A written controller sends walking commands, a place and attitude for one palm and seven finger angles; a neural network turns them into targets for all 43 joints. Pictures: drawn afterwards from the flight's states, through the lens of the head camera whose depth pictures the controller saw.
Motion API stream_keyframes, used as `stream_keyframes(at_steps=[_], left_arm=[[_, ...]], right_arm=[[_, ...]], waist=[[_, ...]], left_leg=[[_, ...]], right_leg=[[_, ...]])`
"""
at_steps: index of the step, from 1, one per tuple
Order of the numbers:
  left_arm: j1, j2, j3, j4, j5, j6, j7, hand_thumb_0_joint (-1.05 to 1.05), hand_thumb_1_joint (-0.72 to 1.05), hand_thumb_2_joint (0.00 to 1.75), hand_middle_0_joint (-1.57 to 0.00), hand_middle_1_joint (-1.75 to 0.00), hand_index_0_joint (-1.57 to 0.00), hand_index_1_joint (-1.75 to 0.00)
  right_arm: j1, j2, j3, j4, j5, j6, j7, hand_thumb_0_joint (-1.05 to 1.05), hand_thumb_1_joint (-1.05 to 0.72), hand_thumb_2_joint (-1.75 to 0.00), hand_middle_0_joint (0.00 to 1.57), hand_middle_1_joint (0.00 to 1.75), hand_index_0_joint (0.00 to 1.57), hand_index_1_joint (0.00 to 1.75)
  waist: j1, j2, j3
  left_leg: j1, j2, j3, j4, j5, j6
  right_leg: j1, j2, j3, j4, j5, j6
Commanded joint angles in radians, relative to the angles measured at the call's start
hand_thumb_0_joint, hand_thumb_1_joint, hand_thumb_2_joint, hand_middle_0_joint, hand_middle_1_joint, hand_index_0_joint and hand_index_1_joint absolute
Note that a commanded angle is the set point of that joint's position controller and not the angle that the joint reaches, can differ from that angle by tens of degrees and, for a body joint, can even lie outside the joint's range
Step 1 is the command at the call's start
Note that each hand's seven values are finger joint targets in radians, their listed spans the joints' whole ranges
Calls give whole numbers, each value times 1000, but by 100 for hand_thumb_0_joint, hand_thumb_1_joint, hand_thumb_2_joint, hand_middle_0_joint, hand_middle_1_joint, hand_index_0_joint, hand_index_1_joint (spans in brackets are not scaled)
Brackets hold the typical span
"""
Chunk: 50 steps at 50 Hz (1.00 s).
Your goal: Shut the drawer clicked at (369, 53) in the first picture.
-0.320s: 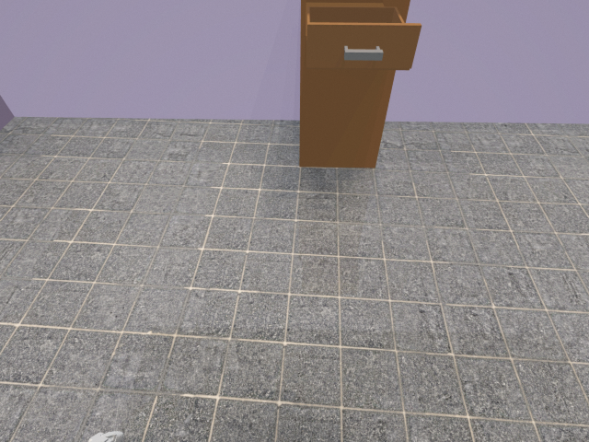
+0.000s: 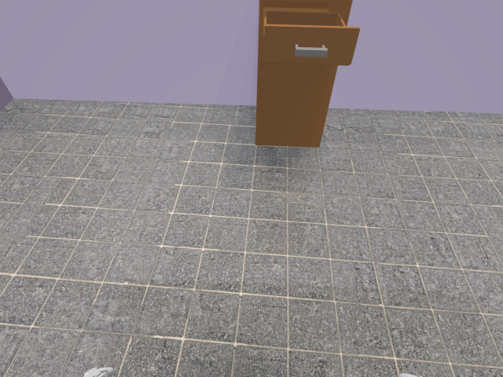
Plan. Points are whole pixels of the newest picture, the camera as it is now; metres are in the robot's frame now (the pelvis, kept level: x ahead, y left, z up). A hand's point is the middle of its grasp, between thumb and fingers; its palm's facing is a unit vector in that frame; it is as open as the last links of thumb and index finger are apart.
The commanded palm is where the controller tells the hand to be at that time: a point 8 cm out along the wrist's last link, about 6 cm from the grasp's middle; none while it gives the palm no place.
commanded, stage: stand and wait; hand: left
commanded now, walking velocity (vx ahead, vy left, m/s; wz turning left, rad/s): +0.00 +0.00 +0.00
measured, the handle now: (310, 49) +1.26 -0.15 -0.02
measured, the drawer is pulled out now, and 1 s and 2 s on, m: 0.30 0.30 0.30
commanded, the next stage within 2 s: look at it before walking up in 0.50 s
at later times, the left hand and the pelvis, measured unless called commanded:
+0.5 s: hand out of the picture +0.05 +0.25 -0.16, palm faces -0.02 -0.95 -0.32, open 7.4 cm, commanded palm none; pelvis -0.01 +0.01 +0.00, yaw +0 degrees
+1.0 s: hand out of the picture +0.05 +0.25 -0.15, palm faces -0.03 -0.95 -0.32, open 7.4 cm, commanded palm none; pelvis -0.01 +0.01 +0.01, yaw -1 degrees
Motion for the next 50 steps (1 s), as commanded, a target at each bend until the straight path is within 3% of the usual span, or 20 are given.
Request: stream_keyframes(at_steps=[1,26,29,35,50], left_arm=[[-42,209,58,-58,-3,-26,15,0,90,90,-20,-30,-20,-30],[-16,193,49,28,-4,-25,12,0,90,90,-20,-30,-20,-30],[-17,194,48,29,-3,-27,13,0,90,90,-20,-30,-20,-30],[-19,191,48,29,-2,-27,13,0,90,90,-20,-30,-20,-30],[-13,191,48,35,-2,-31,15,0,90,90,-20,-30,-20,-30]], right_arm=[[-43,-192,-53,-54,1,-20,-19,0,-90,-90,20,30,20,30],[-12,-189,-45,42,7,-22,-14,0,-90,-90,20,30,20,30],[-5,-187,-45,46,8,-21,-14,0,-90,-90,20,30,20,30],[-9,-189,-46,50,8,-24,-13,0,-90,-90,20,30,20,30],[-14,-188,-48,57,9,-25,-14,0,-90,-90,20,30,20,30]], waist=[[-8,6,-50],[-3,14,-14],[-4,-10,-14],[-5,13,-23],[-5,1,-29]], left_leg=[[17,83,-52,-50,230,57],[5,93,-72,-111,165,55],[7,93,-73,-110,165,54],[13,96,-76,-120,171,55],[39,99,-69,-123,213,53]], right_leg=[[16,-125,116,-93,249,-21],[15,-124,123,-148,134,-12],[12,-125,126,-153,136,-12],[17,-122,126,-150,143,-9],[29,-129,124,-153,213,-9]])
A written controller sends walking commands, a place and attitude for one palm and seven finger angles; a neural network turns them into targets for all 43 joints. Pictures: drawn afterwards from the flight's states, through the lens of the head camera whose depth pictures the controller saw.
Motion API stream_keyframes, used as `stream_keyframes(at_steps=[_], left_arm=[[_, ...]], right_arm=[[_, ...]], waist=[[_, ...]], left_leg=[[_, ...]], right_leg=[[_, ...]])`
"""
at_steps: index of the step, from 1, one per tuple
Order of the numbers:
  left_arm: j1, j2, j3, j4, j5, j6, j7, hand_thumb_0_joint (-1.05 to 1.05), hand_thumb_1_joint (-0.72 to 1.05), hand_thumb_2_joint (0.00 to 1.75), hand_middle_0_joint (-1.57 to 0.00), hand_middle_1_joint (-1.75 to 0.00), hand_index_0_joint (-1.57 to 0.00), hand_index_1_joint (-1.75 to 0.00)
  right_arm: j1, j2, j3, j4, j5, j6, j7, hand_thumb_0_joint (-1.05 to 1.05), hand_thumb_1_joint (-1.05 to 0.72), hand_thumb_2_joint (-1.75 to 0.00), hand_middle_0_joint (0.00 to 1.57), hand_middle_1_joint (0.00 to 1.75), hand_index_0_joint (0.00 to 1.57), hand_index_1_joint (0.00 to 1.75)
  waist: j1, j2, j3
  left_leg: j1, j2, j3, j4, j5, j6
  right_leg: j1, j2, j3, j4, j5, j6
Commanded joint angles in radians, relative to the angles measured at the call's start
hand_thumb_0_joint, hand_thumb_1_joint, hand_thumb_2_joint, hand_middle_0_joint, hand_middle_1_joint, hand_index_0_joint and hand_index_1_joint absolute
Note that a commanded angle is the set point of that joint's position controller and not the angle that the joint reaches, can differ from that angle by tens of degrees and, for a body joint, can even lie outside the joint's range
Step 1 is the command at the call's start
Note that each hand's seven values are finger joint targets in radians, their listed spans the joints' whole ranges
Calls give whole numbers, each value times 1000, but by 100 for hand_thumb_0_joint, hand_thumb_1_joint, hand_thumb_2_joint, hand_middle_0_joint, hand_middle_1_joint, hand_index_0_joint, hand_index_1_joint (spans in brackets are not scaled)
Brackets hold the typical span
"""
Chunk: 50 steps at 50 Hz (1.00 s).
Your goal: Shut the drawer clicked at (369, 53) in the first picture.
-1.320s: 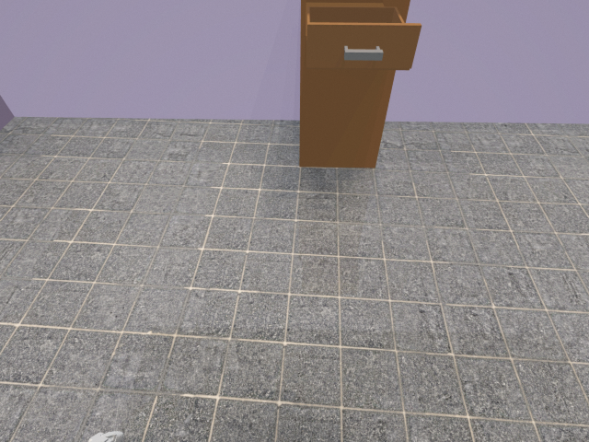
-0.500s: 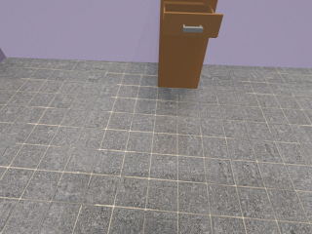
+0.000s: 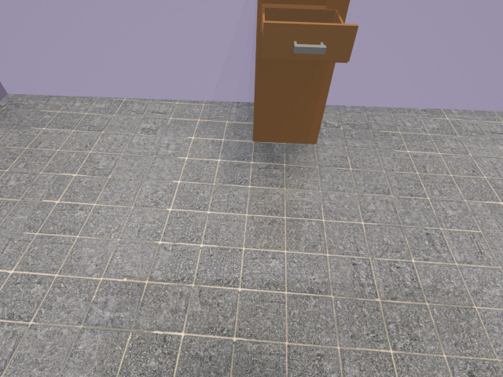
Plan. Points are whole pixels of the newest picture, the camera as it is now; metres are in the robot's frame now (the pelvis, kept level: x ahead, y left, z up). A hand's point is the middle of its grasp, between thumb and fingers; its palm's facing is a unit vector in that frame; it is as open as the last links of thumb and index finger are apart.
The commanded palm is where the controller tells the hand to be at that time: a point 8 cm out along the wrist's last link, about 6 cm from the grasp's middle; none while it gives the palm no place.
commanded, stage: look at it before walking up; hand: left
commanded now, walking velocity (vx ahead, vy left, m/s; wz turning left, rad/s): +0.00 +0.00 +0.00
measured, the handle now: (309, 46) +1.28 -0.14 -0.02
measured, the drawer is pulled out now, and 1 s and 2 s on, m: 0.30 0.30 0.30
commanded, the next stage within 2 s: walk to a spot facing it in 0.12 s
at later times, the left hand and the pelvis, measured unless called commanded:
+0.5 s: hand out of the picture +0.05 +0.20 -0.18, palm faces -0.08 -0.97 -0.22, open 7.4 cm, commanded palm none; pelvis +0.03 +0.00 -0.01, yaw -7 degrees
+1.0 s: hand (205, 339) +0.23 +0.11 -0.17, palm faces -0.26 -0.95 -0.18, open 7.4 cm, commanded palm none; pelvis +0.19 -0.07 +0.00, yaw -20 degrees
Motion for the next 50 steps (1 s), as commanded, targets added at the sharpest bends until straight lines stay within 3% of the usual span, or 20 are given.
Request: stream_keyframes(at_steps=[1,11,13,18,21,22,23,24,26,29,30,31,32,33,34,35,37,40,44,50], left_arm=[[-31,193,44,-59,-3,-25,14,0,90,90,-20,-30,-20,-30],[-28,193,42,-54,-3,-26,14,0,90,90,-20,-30,-20,-30],[35,90,24,-30,-3,-6,15,0,90,90,-20,-30,-20,-30],[83,103,54,-76,8,19,-9,0,90,90,-20,-30,-20,-30],[83,70,64,-119,8,12,-20,0,90,90,-20,-30,-20,-30],[69,42,65,-139,7,5,-24,0,90,90,-20,-30,-20,-30],[24,17,66,-167,6,-2,-28,0,90,90,-20,-30,-20,-30],[-38,23,69,-194,8,-6,-31,0,90,90,-20,-30,-20,-30],[-48,-1,75,-210,9,-16,-39,0,90,90,-20,-30,-20,-30],[55,-44,76,-184,4,-16,-52,0,90,90,-20,-30,-20,-30],[141,-49,82,-152,6,-15,-54,0,90,90,-20,-30,-20,-30],[276,-23,92,-107,10,-20,-50,0,90,90,-20,-30,-20,-30],[427,83,117,-66,17,-35,-33,0,90,90,-20,-30,-20,-30],[482,165,132,-61,5,-47,-15,0,90,90,-20,-30,-20,-30],[461,162,135,-72,-6,-45,1,0,90,90,-20,-30,-20,-30],[392,126,129,-88,-5,-43,5,0,90,90,-20,-30,-20,-30],[265,62,105,-125,3,-50,6,0,90,90,-20,-30,-20,-30],[234,24,97,-127,11,-65,8,0,90,90,-20,-30,-20,-30],[267,16,91,-107,10,-77,9,0,90,90,-20,-30,-20,-30],[318,5,89,-89,14,-78,21,0,90,90,-20,-30,-20,-30]], right_arm=[[-38,-197,-44,-59,0,-19,-19,0,-90,-90,20,30,20,30],[-38,-194,-42,-53,1,-18,-18,0,-90,-90,20,30,20,30],[22,-87,-20,-29,-7,-4,-15,0,-90,-90,20,30,20,30],[78,-102,-48,-65,-16,7,-13,0,-90,-90,20,30,20,30],[139,-124,-70,-80,-14,-6,-16,0,-90,-90,20,30,20,30],[177,-147,-80,-79,-14,-13,-19,0,-90,-90,20,30,20,30],[208,-165,-93,-77,-10,-25,-23,0,-90,-90,20,30,20,30],[243,-156,-97,-75,-9,-34,-24,0,-90,-90,20,30,20,30],[249,-122,-96,-71,-14,-48,-26,0,-90,-90,20,30,20,30],[157,-109,-96,-93,-20,-48,-25,0,-90,-90,20,30,20,30],[132,-109,-97,-98,-19,-46,-23,0,-90,-90,20,30,20,30],[121,-101,-97,-101,-13,-45,-18,0,-90,-90,20,30,20,30],[119,-47,-83,-128,1,-46,-5,0,-90,-90,20,30,20,30],[59,11,-67,-191,2,-54,2,0,-90,-90,20,30,20,30],[12,-16,-75,-206,-1,-51,0,0,-90,-90,20,30,20,30],[-25,-8,-81,-202,0,-52,3,0,-90,-90,20,30,20,30],[-2,5,-82,-183,-12,-46,5,0,-90,-90,20,30,20,30],[83,45,-84,-150,-18,-24,9,0,-90,-90,20,30,20,30],[30,54,-87,-193,-15,-18,19,0,-90,-90,20,30,20,30],[-130,72,-75,-272,-11,-33,28,0,-90,-90,20,30,20,30]], waist=[[-5,13,-48],[-5,9,-39],[-4,-8,-40],[-3,-23,102],[-27,68,129],[-46,149,119],[-63,224,114],[-87,204,122],[-71,150,106],[-1,150,54],[44,136,23],[108,45,-33],[169,-223,-104],[164,-393,-73],[153,-260,-46],[132,-154,13],[58,-53,62],[-2,-34,37],[1,-61,51],[46,-99,65]], left_leg=[[17,104,-82,-49,161,42],[20,103,-80,-57,148,41],[22,95,-37,-22,32,23],[-87,87,-14,23,-336,40],[-19,168,-107,-31,-425,90],[44,249,-201,-104,-439,131],[114,352,-278,-169,-362,187],[165,398,-295,-184,-239,224],[205,399,-184,-124,47,221],[59,328,27,-29,94,135],[-9,290,94,72,71,107],[-103,233,164,274,94,74],[-316,148,242,591,-79,25],[-555,39,181,855,-371,-5],[-611,84,65,928,-345,7],[-616,123,44,942,-254,11],[-552,150,23,894,-146,-3],[-485,136,49,810,-59,-26],[-543,128,51,722,32,-41],[-549,99,76,489,31,-32]], right_leg=[[7,-123,112,-67,150,-21],[6,-125,115,-78,142,-20],[-16,-113,130,-74,8,-15],[-176,-78,214,-59,-370,-59],[-321,-12,164,102,-360,-57],[-388,35,86,244,-293,-40],[-474,28,0,402,-260,-17],[-552,-19,13,499,-302,-7],[-568,-76,16,517,-298,1],[-294,-76,-60,325,-211,-8],[-141,-39,-106,245,-109,-12],[57,14,-139,164,-19,-25],[260,-153,122,22,-167,-86],[270,-384,616,-161,-145,-185],[263,-409,654,-180,-152,-227],[168,-376,586,-174,-202,-240],[8,-323,466,-174,-153,-217],[-46,-243,287,-163,60,-180],[-10,-213,249,-175,127,-179],[108,-201,235,-127,335,-172]])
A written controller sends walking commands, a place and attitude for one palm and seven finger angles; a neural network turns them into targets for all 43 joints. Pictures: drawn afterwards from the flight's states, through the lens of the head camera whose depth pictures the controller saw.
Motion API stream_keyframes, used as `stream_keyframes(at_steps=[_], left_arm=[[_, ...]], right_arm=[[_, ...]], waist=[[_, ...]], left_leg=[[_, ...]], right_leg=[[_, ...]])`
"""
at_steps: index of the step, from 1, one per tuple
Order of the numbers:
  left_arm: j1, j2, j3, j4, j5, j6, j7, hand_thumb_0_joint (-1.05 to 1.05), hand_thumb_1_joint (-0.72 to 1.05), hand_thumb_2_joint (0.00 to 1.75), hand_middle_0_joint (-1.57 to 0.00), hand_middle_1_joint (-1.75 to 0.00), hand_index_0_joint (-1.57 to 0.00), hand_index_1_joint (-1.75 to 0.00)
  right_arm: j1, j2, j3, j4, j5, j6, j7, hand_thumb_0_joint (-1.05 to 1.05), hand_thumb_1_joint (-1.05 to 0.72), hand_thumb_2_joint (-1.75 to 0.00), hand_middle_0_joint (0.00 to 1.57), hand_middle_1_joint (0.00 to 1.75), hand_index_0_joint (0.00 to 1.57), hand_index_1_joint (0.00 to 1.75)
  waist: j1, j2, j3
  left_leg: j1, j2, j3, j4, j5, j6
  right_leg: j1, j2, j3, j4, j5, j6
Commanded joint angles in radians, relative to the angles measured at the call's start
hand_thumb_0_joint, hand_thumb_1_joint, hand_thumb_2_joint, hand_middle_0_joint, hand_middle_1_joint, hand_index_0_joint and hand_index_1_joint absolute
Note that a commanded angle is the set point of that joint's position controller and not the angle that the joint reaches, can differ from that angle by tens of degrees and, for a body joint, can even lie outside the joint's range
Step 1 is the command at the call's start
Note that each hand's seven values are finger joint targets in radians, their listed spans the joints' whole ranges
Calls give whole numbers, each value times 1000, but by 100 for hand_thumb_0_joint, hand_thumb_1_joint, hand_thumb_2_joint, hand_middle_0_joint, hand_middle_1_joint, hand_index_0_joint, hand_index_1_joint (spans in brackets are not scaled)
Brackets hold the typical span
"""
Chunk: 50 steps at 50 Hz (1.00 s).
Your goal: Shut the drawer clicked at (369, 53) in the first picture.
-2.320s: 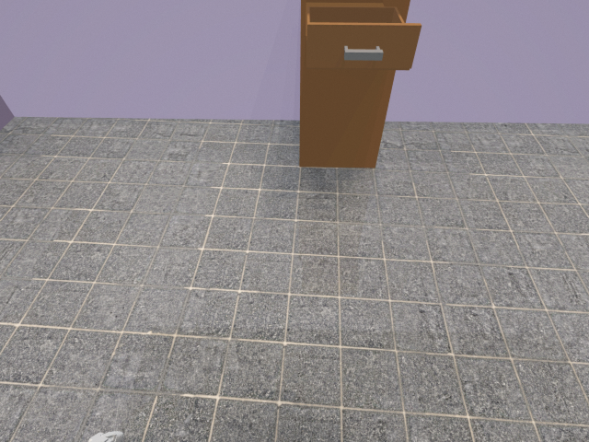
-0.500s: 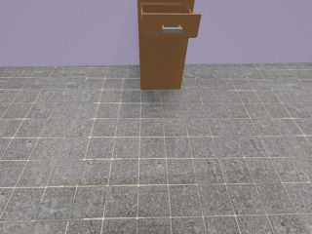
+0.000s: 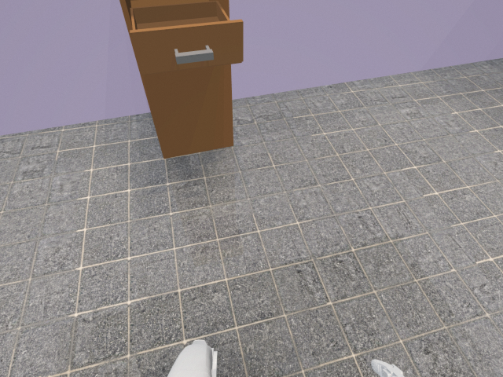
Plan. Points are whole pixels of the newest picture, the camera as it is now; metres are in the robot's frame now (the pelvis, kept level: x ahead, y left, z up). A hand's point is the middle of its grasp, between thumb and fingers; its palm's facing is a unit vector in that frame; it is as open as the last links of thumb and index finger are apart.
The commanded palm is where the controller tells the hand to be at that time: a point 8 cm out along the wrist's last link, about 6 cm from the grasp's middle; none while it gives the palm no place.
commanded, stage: walk to a spot facing it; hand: left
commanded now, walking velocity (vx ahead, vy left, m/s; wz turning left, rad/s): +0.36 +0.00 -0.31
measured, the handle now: (193, 53) +1.04 +0.30 -0.02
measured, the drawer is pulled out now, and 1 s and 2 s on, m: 0.30 0.30 0.30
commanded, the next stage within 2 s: turn to face it in 1.12 s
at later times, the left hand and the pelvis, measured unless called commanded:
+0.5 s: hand (150, 281) +0.32 +0.26 -0.17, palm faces -0.17 -0.97 -0.16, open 7.4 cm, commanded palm none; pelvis +0.21 +0.08 +0.00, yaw -13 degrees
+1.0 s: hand (236, 199) +0.56 +0.10 -0.17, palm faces -0.39 -0.89 -0.22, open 7.2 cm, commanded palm none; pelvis +0.41 -0.05 -0.01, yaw -26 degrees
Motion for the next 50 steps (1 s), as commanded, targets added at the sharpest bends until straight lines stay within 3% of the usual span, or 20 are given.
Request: stream_keyframes(at_steps=[1,3,6,7,8,9,11,14,17,25,34,36,38,39,40,41,42,44,47,50], left_arm=[[88,173,47,-27,0,-17,23,0,90,90,-20,-30,-20,-30],[72,184,50,-30,1,-12,26,0,90,90,-20,-30,-20,-30],[25,185,60,-40,-11,-13,21,0,90,90,-20,-30,-20,-30],[66,130,60,-50,-24,-10,9,0,90,90,-20,-30,-20,-30],[74,105,50,-67,-23,-15,2,0,90,90,-20,-30,-20,-30],[4,129,50,-84,-17,-12,4,0,90,90,-20,-30,-20,-30],[-54,114,59,-63,-3,3,-7,0,90,90,-20,-30,-20,-30],[-9,59,54,-39,5,47,-26,0,90,90,-20,-30,-20,-30],[-8,45,60,-42,12,75,-27,0,90,90,-20,-30,-20,-30],[-190,50,53,-91,10,84,-36,0,90,90,-20,-30,-20,-30],[-418,32,24,-154,1,55,-42,0,90,90,-20,-30,-20,-30],[-338,38,29,-135,1,46,-38,0,90,90,-20,-30,-20,-30],[-150,81,45,-84,5,31,-30,0,90,90,-20,-30,-20,-30],[-9,129,63,-42,7,20,-24,0,90,90,-20,-30,-20,-30],[99,226,87,-20,5,11,-12,0,90,90,-20,-30,-20,-30],[125,294,99,-13,-20,15,-3,0,90,90,-20,-30,-20,-30],[75,292,105,-26,-29,21,6,0,90,90,-20,-30,-20,-30],[-64,193,76,-52,-27,12,13,0,90,90,-20,-30,-20,-30],[-112,123,46,-47,-11,-15,16,0,90,90,-20,-30,-20,-30],[-84,105,46,-32,-7,-27,15,0,90,90,-20,-30,-20,-30]], right_arm=[[-122,-42,-8,-111,5,-27,1,0,-90,-90,20,30,20,30],[-108,-42,-5,-114,9,-35,0,0,-90,-90,20,30,20,30],[229,-125,-28,-12,1,-50,-30,0,-90,-90,20,30,20,30],[370,-248,-58,19,-13,-55,-42,0,-90,-90,20,30,20,30],[429,-288,-59,32,-7,-50,-43,0,-90,-90,20,30,20,30],[368,-259,-49,14,3,-39,-44,0,-90,-90,20,30,20,30],[228,-122,-19,0,0,-57,-48,0,-90,-90,20,30,20,30],[196,-52,1,22,6,-72,-50,0,-90,-90,20,30,20,30],[233,-31,-7,37,8,-80,-55,0,-90,-90,20,30,20,30],[402,-54,4,100,11,-85,-67,0,-90,-90,20,30,20,30],[536,-68,4,170,-6,-61,-64,0,-90,-90,20,30,20,30],[507,-87,-2,163,-4,-58,-64,0,-90,-90,20,30,20,30],[446,-122,-12,142,3,-55,-61,0,-90,-90,20,30,20,30],[418,-125,-12,124,11,-53,-52,0,-90,-90,20,30,20,30],[423,-65,-6,95,26,-54,-42,0,-90,-90,20,30,20,30],[383,-25,-1,62,32,-55,-46,0,-90,-90,20,30,20,30],[319,-42,-10,47,28,-53,-48,0,-90,-90,20,30,20,30],[272,-25,-18,46,15,-40,-43,0,-90,-90,20,30,20,30],[335,24,-8,84,-1,-6,-42,0,-90,-90,20,30,20,30],[318,30,-10,74,-4,1,-34,0,-90,-90,20,30,20,30]], waist=[[25,-118,66],[16,-140,53],[-128,-64,-110],[-165,180,-251],[-152,325,-279],[-143,175,-153],[-78,117,7],[-7,122,53],[4,133,55],[-41,87,82],[-114,111,131],[-72,140,84],[19,150,-30],[89,103,-117],[123,-99,-230],[95,-193,-272],[86,-92,-195],[5,6,-33],[-79,-13,51],[-88,-70,25]], left_leg=[[-7,-28,30,-168,-5,16],[117,-55,39,-275,-41,36],[650,-70,26,-458,51,74],[891,198,-287,-492,71,145],[923,384,-558,-644,85,225],[785,395,-560,-685,13,263],[554,305,-349,-733,-13,193],[387,189,-76,-759,28,126],[409,155,24,-794,62,95],[657,180,90,-765,346,87],[793,221,206,-678,651,159],[795,226,257,-561,906,154],[744,210,289,-326,975,126],[572,191,298,-107,811,94],[258,74,283,202,121,50],[35,-62,163,486,-410,19],[-13,-17,28,531,-337,45],[33,51,-17,446,-173,38],[124,58,-6,303,-116,28],[112,49,11,179,-64,14]], right_leg=[[38,-259,195,-85,446,-123],[23,-259,197,-48,512,-110],[-144,-172,136,309,556,-50],[-337,-46,27,613,162,-1],[-497,12,0,902,-267,19],[-541,-66,43,981,-237,7],[-566,-138,34,1020,-64,25],[-466,-154,-1,947,56,40],[-541,-155,-5,941,162,55],[-754,-166,-50,798,227,72],[-617,-109,-200,374,72,4],[-489,-58,-236,328,30,-32],[-235,-16,-253,253,50,-63],[36,-40,-211,185,148,-86],[324,-294,153,150,207,-184],[405,-477,532,27,383,-284],[319,-485,468,-32,334,-292],[11,-405,300,-79,291,-204],[-219,-307,112,-123,363,-140],[-208,-261,57,-123,387,-141]])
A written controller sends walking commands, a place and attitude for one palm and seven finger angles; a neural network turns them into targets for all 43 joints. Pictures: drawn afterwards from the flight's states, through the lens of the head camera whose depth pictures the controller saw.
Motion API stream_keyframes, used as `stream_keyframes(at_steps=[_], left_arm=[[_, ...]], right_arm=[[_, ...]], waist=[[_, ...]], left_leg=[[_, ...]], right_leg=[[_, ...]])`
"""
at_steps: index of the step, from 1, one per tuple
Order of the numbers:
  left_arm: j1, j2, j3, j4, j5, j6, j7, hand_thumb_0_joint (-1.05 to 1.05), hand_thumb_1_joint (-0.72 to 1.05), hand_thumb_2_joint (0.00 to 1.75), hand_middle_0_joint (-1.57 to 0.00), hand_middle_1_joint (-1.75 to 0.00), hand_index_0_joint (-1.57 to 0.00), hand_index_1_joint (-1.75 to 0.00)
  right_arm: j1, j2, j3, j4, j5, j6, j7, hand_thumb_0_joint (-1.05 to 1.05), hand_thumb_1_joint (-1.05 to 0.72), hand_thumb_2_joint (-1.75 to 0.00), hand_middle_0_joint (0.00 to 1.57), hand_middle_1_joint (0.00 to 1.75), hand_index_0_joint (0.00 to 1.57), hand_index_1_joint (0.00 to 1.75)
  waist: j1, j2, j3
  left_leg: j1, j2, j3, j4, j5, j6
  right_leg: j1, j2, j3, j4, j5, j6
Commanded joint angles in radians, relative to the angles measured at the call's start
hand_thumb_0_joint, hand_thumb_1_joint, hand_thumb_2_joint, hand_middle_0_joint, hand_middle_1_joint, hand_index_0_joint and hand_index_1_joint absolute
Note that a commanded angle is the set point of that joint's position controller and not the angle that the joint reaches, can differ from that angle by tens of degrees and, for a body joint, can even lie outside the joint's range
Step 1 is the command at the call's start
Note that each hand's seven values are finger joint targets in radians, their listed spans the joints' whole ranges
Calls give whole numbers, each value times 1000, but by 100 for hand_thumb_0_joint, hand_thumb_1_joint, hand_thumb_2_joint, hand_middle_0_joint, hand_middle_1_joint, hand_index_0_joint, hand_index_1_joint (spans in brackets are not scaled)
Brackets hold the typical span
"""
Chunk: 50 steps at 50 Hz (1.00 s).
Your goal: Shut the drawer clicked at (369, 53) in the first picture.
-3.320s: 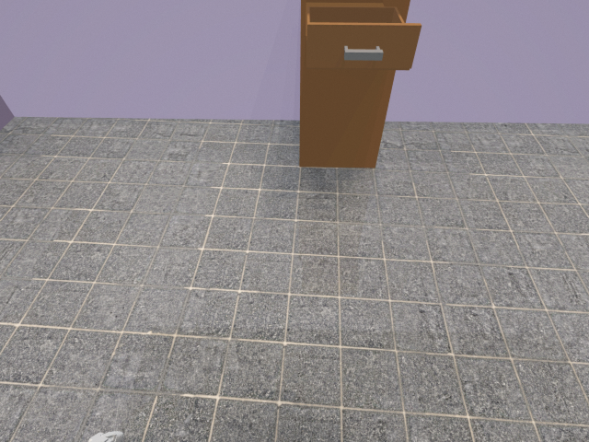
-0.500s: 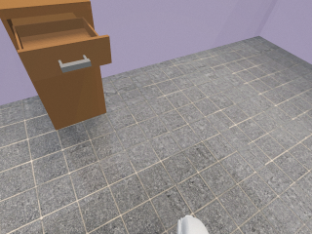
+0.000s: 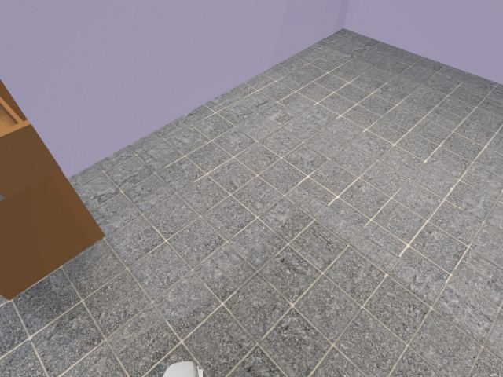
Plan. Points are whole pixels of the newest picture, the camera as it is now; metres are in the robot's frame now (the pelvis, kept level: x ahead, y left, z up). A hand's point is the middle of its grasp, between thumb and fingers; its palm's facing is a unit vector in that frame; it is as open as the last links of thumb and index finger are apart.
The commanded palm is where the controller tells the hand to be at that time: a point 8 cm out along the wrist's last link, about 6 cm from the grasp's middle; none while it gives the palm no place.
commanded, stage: walk to a spot facing it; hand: left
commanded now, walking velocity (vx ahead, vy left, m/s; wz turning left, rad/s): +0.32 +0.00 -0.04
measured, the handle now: out of the picture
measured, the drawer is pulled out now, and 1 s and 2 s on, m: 0.30 0.30 0.30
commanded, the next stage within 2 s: turn to face it in 0.12 s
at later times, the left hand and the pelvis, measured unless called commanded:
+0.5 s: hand (134, 369) +0.17 +0.23 -0.18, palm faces +0.11 -0.98 -0.15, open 7.4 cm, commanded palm none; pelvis +0.19 +0.06 +0.00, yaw +2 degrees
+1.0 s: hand (148, 309) +0.26 +0.21 -0.13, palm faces +0.33 -0.90 -0.29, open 7.4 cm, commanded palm none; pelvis +0.22 -0.01 +0.01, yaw +20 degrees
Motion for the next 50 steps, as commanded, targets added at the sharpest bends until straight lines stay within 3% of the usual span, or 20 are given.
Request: stream_keyframes(at_steps=[1,10,13,14,15,16,17,18,21,24,29,35,38,40,41,42,43,44,46,50], left_arm=[[104,74,9,-8,4,-30,0,0,90,90,-20,-30,-20,-30],[266,87,-7,55,4,-31,12,0,90,90,-20,-30,-20,-30],[250,110,-8,68,4,-32,19,0,90,90,-20,-30,-20,-30],[238,112,-8,73,4,-30,22,0,90,90,-20,-30,-20,-30],[224,111,-9,71,-3,-27,26,0,90,90,-20,-30,-20,-30],[246,76,-13,59,-17,-23,26,0,90,90,-20,-30,-20,-30],[295,25,-32,50,-29,-24,23,0,90,90,-20,-30,-20,-30],[270,65,-22,42,-17,-14,34,0,90,90,-20,-30,-20,-30],[143,36,-8,18,-1,20,21,0,90,90,-20,-30,-20,-30],[180,19,0,12,0,57,14,0,90,90,-20,-30,-20,-30],[106,35,25,-52,10,83,13,0,90,90,-20,-30,-20,-30],[-42,55,28,-141,4,79,14,0,90,90,-20,-30,-20,-30],[-16,60,25,-154,-7,72,17,0,90,90,-20,-30,-20,-30],[28,77,28,-151,-11,62,21,0,90,90,-20,-30,-20,-30],[62,115,35,-148,-9,55,26,0,90,90,-20,-30,-20,-30],[78,203,50,-150,4,49,33,0,90,90,-20,-30,-20,-30],[55,253,50,-169,8,53,32,0,90,90,-20,-30,-20,-30],[15,233,45,-189,7,56,34,0,90,90,-20,-30,-20,-30],[-76,151,22,-195,0,42,31,0,90,90,-20,-30,-20,-30],[17,145,16,-174,3,38,29,0,90,90,-20,-30,-20,-30]], right_arm=[[84,-47,-13,-32,-5,7,8,0,-90,-90,20,30,20,30],[-257,-71,3,-131,1,-16,33,0,-90,-90,20,30,20,30],[-195,-83,6,-101,5,-23,20,0,-90,-90,20,30,20,30],[-98,-102,2,-66,4,-24,13,0,-90,-90,20,30,20,30],[34,-135,-6,-27,2,-26,6,0,-90,-90,20,30,20,30],[153,-217,-21,-7,-9,-30,-4,0,-90,-90,20,30,20,30],[204,-274,-29,9,2,-26,-9,0,-90,-90,20,30,20,30],[156,-258,-20,2,17,-12,-9,0,-90,-90,20,30,20,30],[-8,-169,-2,-43,13,-17,-20,0,-90,-90,20,30,20,30],[-76,-174,-9,-64,14,-8,-15,0,-90,-90,20,30,20,30],[-78,-209,-42,-105,5,21,-3,0,-90,-90,20,30,20,30],[-23,-245,-68,-116,-4,39,-3,0,-90,-90,20,30,20,30],[-33,-266,-78,-131,-4,46,-3,0,-90,-90,20,30,20,30],[-49,-258,-83,-145,4,49,-1,0,-90,-90,20,30,20,30],[-50,-233,-79,-152,12,51,5,0,-90,-90,20,30,20,30],[-42,-166,-69,-171,22,52,10,0,-90,-90,20,30,20,30],[-62,-166,-69,-196,8,50,6,0,-90,-90,20,30,20,30],[-67,-196,-79,-197,3,55,9,0,-90,-90,20,30,20,30],[-32,-181,-75,-141,-1,77,18,0,-90,-90,20,30,20,30],[-84,-164,-60,-149,3,84,30,0,-90,-90,20,30,20,30]], waist=[[-4,-77,7],[89,-84,54],[45,-87,4],[2,-82,-34],[-52,-65,-102],[-81,78,-219],[-53,244,-295],[-31,128,-258],[23,99,-16],[71,94,-37],[52,134,-53],[5,161,-81],[19,182,-118],[43,158,-143],[60,93,-156],[68,-179,-151],[67,-281,-112],[51,-159,-85],[-9,-163,-21],[30,-183,0]], left_leg=[[-37,3,12,-121,94,-15],[-95,-67,65,-475,110,5],[80,-143,106,-605,106,39],[195,-165,101,-675,172,52],[385,-141,58,-743,364,75],[638,49,-141,-708,752,164],[779,279,-399,-746,1205,308],[691,280,-367,-778,1143,346],[322,151,-278,-912,728,265],[203,66,-182,-947,530,212],[167,37,-266,-1002,116,205],[279,39,-393,-940,180,222],[289,20,-427,-873,347,212],[242,-25,-410,-809,384,166],[130,-64,-378,-750,279,116],[-80,-186,-206,-562,-19,30],[-158,-240,-76,-335,-279,-14],[-110,-196,-112,-175,-251,-4],[-104,-152,-95,-54,-127,-27],[-114,-137,-29,-59,-69,-47]], right_leg=[[-21,-268,210,-257,349,-69],[241,-286,237,-189,669,-48],[279,-281,174,-73,926,-12],[274,-261,135,28,950,19],[203,-236,99,194,854,62],[-2,-141,35,429,470,119],[-201,-42,47,736,-346,143],[-215,-87,128,805,-378,128],[-240,-166,145,753,-213,166],[-154,-158,116,641,-134,181],[-199,-151,108,539,-79,198],[-209,-118,122,348,-158,200],[-100,-81,119,183,-160,188],[44,-76,110,-31,-24,183],[196,-142,157,-157,48,164],[345,-386,361,-257,49,93],[244,-583,485,-241,226,-5],[128,-581,407,-212,308,-38],[104,-432,224,-165,460,14],[177,-391,88,-109,642,39]])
